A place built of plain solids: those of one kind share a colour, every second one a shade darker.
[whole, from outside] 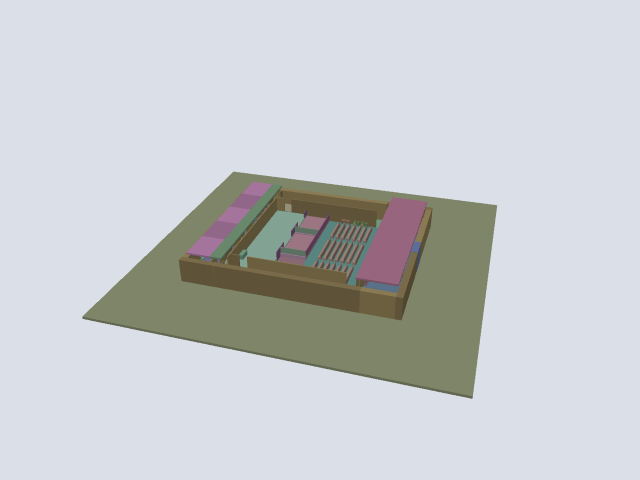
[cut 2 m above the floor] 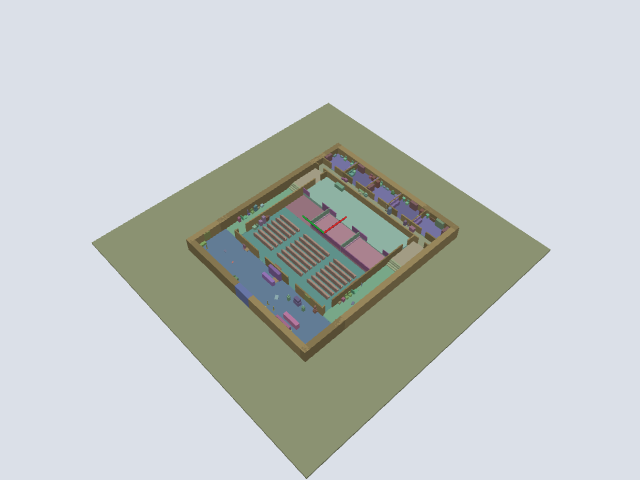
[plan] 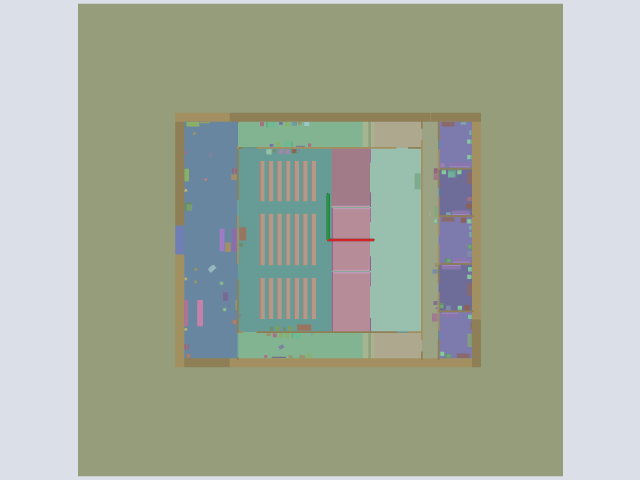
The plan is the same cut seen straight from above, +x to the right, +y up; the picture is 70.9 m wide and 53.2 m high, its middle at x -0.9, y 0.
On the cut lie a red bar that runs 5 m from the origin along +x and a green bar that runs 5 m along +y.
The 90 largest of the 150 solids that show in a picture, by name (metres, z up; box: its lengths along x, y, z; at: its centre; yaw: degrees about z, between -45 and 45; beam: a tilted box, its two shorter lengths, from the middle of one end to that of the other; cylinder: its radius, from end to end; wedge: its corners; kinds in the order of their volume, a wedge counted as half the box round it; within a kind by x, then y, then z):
{
 "ground_under_all_1": {"box": [53.74, 52.4, 0.4], "at": [-0.85, 0.0, -0.75]},
 "wall_1": {"box": [1.0, 12.5, 3.83], "at": [-16.45, -7.85, 1.32]},
 "wall_2": {"box": [1.0, 12.5, 3.83], "at": [-16.45, 7.85, 1.32]},
 "wall_3": {"box": [7.85, 1.0, 3.83], "at": [-13.02, -13.6, 1.32]},
 "wall_4": {"box": [7.85, 1.0, 3.83], "at": [-13.02, 13.6, 1.32]},
 "wall_5": {"box": [0.2, 6.05, 3.83], "at": [-9.99, -7.38, 1.32]},
 "wall_6": {"box": [0.2, 5.95, 3.83], "at": [-9.99, -7.33, 1.32]},
 "wall_7": {"box": [0.2, 5.4, 3.83], "at": [-9.99, 0.05, 1.32]},
 "wall_8": {"box": [0.2, 5.4, 3.83], "at": [-9.99, 0.05, 1.32]},
 "wall_9": {"box": [0.2, 5.85, 3.83], "at": [-9.99, 7.38, 1.32]},
 "wall_10": {"box": [0.2, 5.95, 3.83], "at": [-9.99, 7.42, 1.32]},
 "wall_11": {"box": [15.51, 0.2, 3.83], "at": [-0.19, -10.2, 1.32]},
 "wall_12": {"box": [15.51, 0.2, 3.83], "at": [-0.19, 10.2, 1.32]},
 "wall_13": {"box": [22.19, 1.0, 3.83], "at": [0.2, -13.6, 1.32]},
 "wall_14": {"box": [22.19, 1.0, 3.83], "at": [0.2, 13.6, 1.32]},
 "wall_15": {"box": [1.64, 0.2, 3.83], "at": [9.68, -10.2, 1.32]},
 "wall_16": {"box": [1.64, 0.2, 3.83], "at": [9.68, 10.2, 1.32]},
 "wall_17": {"box": [0.2, 20.6, 3.83], "at": [10.39, 0.0, 1.32]},
 "wall_18": {"box": [3.65, 1.0, 3.83], "at": [11.32, -13.6, 1.32]},
 "wall_19": {"box": [3.65, 1.0, 3.83], "at": [11.32, 13.6, 1.32]},
 "wall_20": {"box": [0.2, 2.27, 3.83], "at": [12.24, -12.17, 1.32]},
 "wall_21": {"box": [0.2, 2.27, 3.83], "at": [12.24, -8.95, 1.32]},
 "wall_22": {"box": [0.2, 2.27, 3.83], "at": [12.24, -6.89, 1.32]},
 "wall_23": {"box": [0.2, 2.27, 3.83], "at": [12.24, -3.67, 1.32]},
 "wall_24": {"box": [0.2, 2.27, 3.83], "at": [12.24, -1.61, 1.32]},
 "wall_25": {"box": [0.2, 4.33, 3.83], "at": [12.24, 2.64, 1.32]},
 "wall_26": {"box": [0.2, 2.27, 3.83], "at": [12.24, 3.67, 1.32]},
 "wall_27": {"box": [0.2, 2.27, 3.83], "at": [12.24, 6.89, 1.32]},
 "wall_28": {"box": [0.2, 2.27, 3.83], "at": [12.24, 8.95, 1.32]},
 "wall_29": {"box": [0.2, 2.27, 3.83], "at": [12.24, 12.17, 1.32]},
 "wall_30": {"box": [5.6, 1.0, 3.83], "at": [14.14, -13.6, 1.32]},
 "wall_31": {"box": [4.0, 0.2, 3.83], "at": [14.14, -7.92, 1.32]},
 "wall_32": {"box": [4.0, 0.2, 3.83], "at": [14.14, -2.64, 1.32]},
 "wall_33": {"box": [4.0, 0.2, 3.83], "at": [14.14, 2.64, 1.32]},
 "wall_34": {"box": [4.0, 0.2, 3.83], "at": [14.14, 7.92, 1.32]},
 "wall_35": {"box": [5.6, 1.0, 3.83], "at": [14.14, 13.6, 1.32]},
 "wall_36": {"box": [1.0, 7.08, 3.83], "at": [16.45, -10.56, 1.32]},
 "wall_37": {"box": [1.0, 7.08, 3.83], "at": [16.45, -5.28, 1.32]},
 "wall_38": {"box": [1.0, 7.08, 3.83], "at": [16.45, 0.0, 1.32]},
 "wall_39": {"box": [1.0, 7.08, 3.83], "at": [16.45, 5.28, 1.32]},
 "wall_40": {"box": [1.0, 7.08, 3.83], "at": [16.45, 10.56, 1.32]},
 "floor_stage_1": {"box": [5.75, 20.4, 1.22], "at": [7.52, 0.0, 0.01]},
 "floor_parterre_1": {"box": [10.41, 20.4, 0.6], "at": [-4.79, 0.0, -0.3]},
 "floor_dressing_1": {"box": [3.8, 5.28, 1.22], "at": [14.14, -10.56, 0.01]},
 "floor_dressing_2": {"box": [3.8, 5.28, 1.22], "at": [14.14, -5.28, 0.01]},
 "floor_dressing_3": {"box": [3.8, 5.28, 1.22], "at": [14.14, 0.0, 0.01]},
 "floor_dressing_4": {"box": [3.8, 5.28, 1.22], "at": [14.14, 5.28, 0.01]},
 "floor_dressing_5": {"box": [3.8, 5.28, 1.22], "at": [14.14, 10.56, 0.01]},
 "floor_foyer_1": {"box": [6.05, 26.4, 0.6], "at": [-13.02, 0.0, -0.3]},
 "floor_lift_1": {"box": [4.23, 6.5, 1.0], "at": [2.53, -6.95, -0.1]},
 "floor_lift_2": {"box": [4.23, 6.7, 1.04], "at": [2.53, 0.05, -0.08]},
 "floor_lift_3": {"box": [4.23, 6.4, 0.6], "at": [2.53, 7.0, -0.3]},
 "floor_back_corridor_1": {"box": [1.85, 26.4, 1.22], "at": [11.32, 0.0, 0.01]},
 "floor_promenade_1": {"box": [13.84, 3.0, 0.6], "at": [-3.08, -11.7, -0.3]},
 "floor_promenade_2": {"box": [13.84, 3.0, 0.6], "at": [-3.08, 11.7, -0.3]},
 "ceil_foyer_1": {"box": [6.05, 26.4, 0.3], "at": [-13.02, 0.0, 4.55]},
 "floor_walk_1": {"box": [5.35, 3.0, 1.22], "at": [7.72, -11.7, 0.01]},
 "floor_walk_2": {"box": [5.35, 3.0, 1.22], "at": [7.72, 11.7, 0.01]},
 "ceil_dressing_1": {"box": [3.8, 5.28, 0.3], "at": [14.14, -10.56, 4.02]},
 "ceil_dressing_2": {"box": [3.8, 5.28, 0.3], "at": [14.14, -5.28, 4.02]},
 "ceil_dressing_3": {"box": [3.8, 5.28, 0.3], "at": [14.14, 0.0, 4.02]},
 "ceil_dressing_4": {"box": [3.8, 5.28, 0.3], "at": [14.14, 5.28, 4.02]},
 "ceil_dressing_5": {"box": [3.8, 5.28, 0.3], "at": [14.14, 10.56, 4.02]},
 "ceil_back_corridor_1": {"box": [1.85, 26.4, 0.3], "at": [11.32, 0.0, 4.02]},
 "door_leaf_1": {"box": [0.97, 3.2, 3.87], "at": [-16.46, 0.0, 1.33]},
 "seats_parterre_1": {"box": [0.44, 5.7, 0.45], "at": [-7.26, 0.05, 0.22]},
 "seats_parterre_2": {"box": [0.44, 5.7, 0.45], "at": [-6.31, 0.05, 0.22]},
 "seats_parterre_3": {"box": [0.44, 5.7, 0.45], "at": [-5.36, 0.05, 0.22]},
 "seats_parterre_4": {"box": [0.44, 5.7, 0.45], "at": [-4.41, 0.05, 0.22]},
 "seats_parterre_5": {"box": [0.44, 5.7, 0.45], "at": [-3.46, 0.05, 0.22]},
 "seats_parterre_6": {"box": [0.44, 5.7, 0.45], "at": [-2.51, 0.05, 0.22]},
 "seats_parterre_7": {"box": [0.44, 5.7, 0.45], "at": [-1.56, 0.05, 0.22]},
 "costume_rail_dressing_1": {"box": [1.4, 0.5, 1.66], "at": [13.29, 2.26, 1.44]},
 "costume_rail_dressing_2": {"box": [1.4, 0.5, 1.66], "at": [13.29, 12.82, 1.44]},
 "costume_rail_dressing_3": {"box": [1.4, 0.5, 1.66], "at": [14.99, -12.82, 1.44]},
 "costume_rail_dressing_4": {"box": [0.5, 1.4, 1.66], "at": [15.66, -5.49, 1.44]},
 "costume_rail_dressing_5": {"box": [0.5, 1.4, 1.66], "at": [15.66, 6.87, 1.44]},
 "bar_foyer_1": {"box": [0.4, 2.9, 2.1], "at": [-15.71, -8.1, 1.05]},
 "bar_foyer_2": {"box": [0.65, 2.9, 1.1], "at": [-14.19, -8.1, 0.55]},
 "floor_tongue_1": {"box": [4.23, 0.4, 1.22], "at": [2.53, -3.5, 0.01]},
 "floor_tongue_2": {"box": [4.23, 0.4, 1.22], "at": [2.53, 3.6, 0.01]},
 "cloakroom_foyer_1": {"box": [0.55, 2.5, 1.0], "at": [-11.75, 0.0, 0.5]},
 "cloakroom_foyer_2": {"box": [0.55, 2.5, 1.75], "at": [-10.4, 0.0, 0.87]},
 "rail_lift_1": {"box": [0.12, 6.64, 2.05], "at": [0.47, -6.88, 0.42]},
 "rail_lift_2": {"box": [0.12, 6.98, 2.09], "at": [0.47, 0.05, 0.45]},
 "rail_tongue_1": {"box": [4.23, 0.12, 2.27], "at": [2.53, -3.5, 0.54]},
 "rail_tongue_2": {"box": [4.23, 0.12, 2.27], "at": [2.53, 3.6, 0.54]},
 "tread_walk_1": {"box": [0.3, 2.8, 1.22], "at": [4.89, -11.7, 0.01]},
 "tread_walk_2": {"box": [0.3, 2.8, 1.22], "at": [4.89, 11.7, 0.01]},
 "lockers_dressing_1": {"box": [0.48, 1.5, 1.8], "at": [15.68, -11.12, 1.52]}
}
